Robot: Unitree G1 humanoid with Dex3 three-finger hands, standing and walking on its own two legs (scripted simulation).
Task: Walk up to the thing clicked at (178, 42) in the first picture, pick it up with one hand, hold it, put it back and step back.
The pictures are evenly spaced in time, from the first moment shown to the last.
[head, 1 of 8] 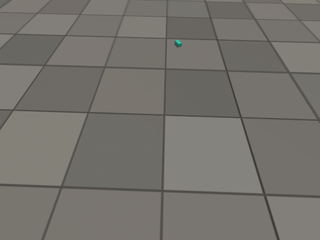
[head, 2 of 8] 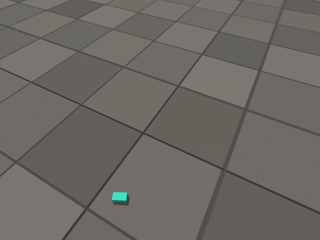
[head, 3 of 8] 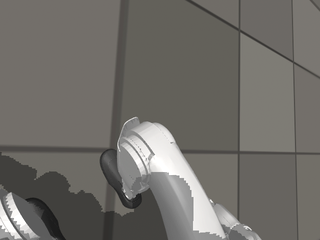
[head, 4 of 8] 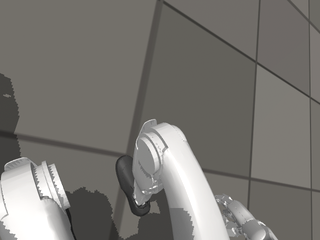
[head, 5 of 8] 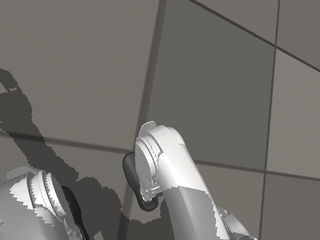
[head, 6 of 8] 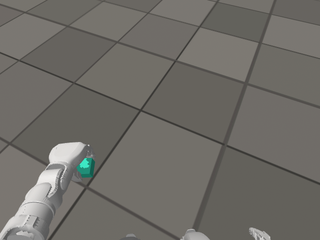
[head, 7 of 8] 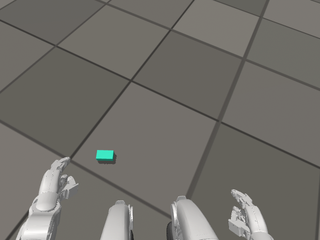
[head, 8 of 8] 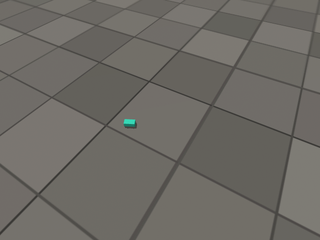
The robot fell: no
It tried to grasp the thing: yes
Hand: left
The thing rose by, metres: 0.69
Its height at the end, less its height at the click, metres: +0.00
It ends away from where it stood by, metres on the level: 0.04
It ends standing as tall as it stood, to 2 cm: yes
